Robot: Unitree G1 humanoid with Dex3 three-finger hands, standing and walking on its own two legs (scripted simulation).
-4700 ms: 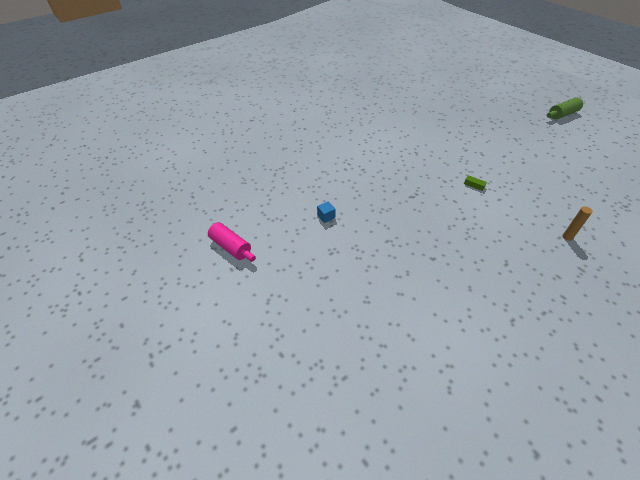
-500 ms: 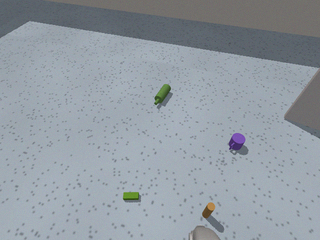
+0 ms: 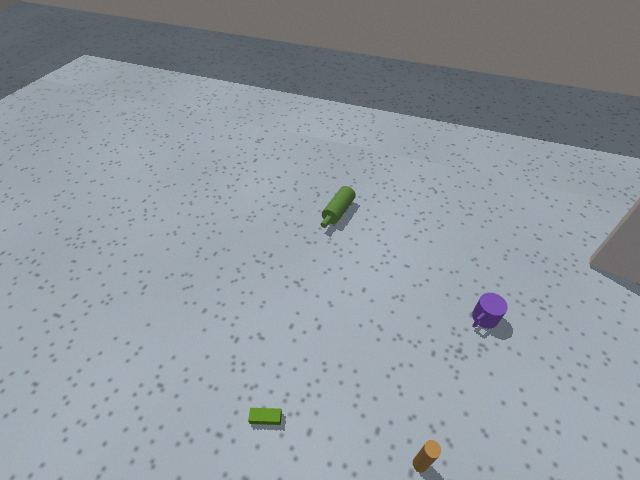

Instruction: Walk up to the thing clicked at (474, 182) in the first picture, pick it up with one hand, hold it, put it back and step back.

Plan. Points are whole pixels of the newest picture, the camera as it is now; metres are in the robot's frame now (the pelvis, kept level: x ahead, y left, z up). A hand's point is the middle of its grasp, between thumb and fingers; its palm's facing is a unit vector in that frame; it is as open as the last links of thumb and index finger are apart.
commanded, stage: walk up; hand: left
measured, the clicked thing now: (265, 416) +0.43 +0.20 -0.74
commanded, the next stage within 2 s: stand in 1.52 s
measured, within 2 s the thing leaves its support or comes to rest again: neither
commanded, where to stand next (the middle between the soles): +0.07 -0.02 m, yaw -1 degrees
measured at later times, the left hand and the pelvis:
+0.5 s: hand out of the picture +0.10 +0.26 -0.13, palm faces +0.02 -0.93 -0.36, open 7.4 cm; pelvis +0.04 +0.00 +0.02, yaw +1 degrees
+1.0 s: hand out of the picture +0.14 +0.25 -0.13, palm faces -0.03 -0.95 -0.32, open 7.4 cm; pelvis +0.05 +0.00 +0.03, yaw +0 degrees
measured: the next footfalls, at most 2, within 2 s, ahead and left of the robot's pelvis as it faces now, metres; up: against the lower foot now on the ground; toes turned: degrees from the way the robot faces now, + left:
none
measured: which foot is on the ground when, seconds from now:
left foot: down 0.00-1.00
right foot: down 0.00-1.00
